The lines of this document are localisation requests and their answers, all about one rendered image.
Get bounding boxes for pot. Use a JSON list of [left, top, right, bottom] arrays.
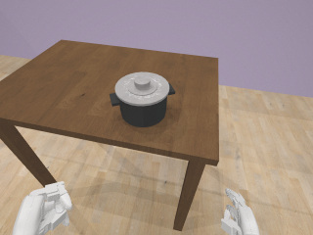
[[110, 83, 175, 127]]

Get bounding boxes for table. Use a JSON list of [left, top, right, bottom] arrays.
[[0, 39, 219, 231]]

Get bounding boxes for robot right hand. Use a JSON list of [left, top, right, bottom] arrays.
[[221, 188, 260, 235]]

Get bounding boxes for robot left hand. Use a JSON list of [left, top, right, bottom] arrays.
[[12, 181, 72, 235]]

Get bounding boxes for lid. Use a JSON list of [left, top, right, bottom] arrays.
[[114, 71, 170, 107]]

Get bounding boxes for knob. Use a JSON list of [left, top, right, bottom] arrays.
[[134, 75, 151, 88]]

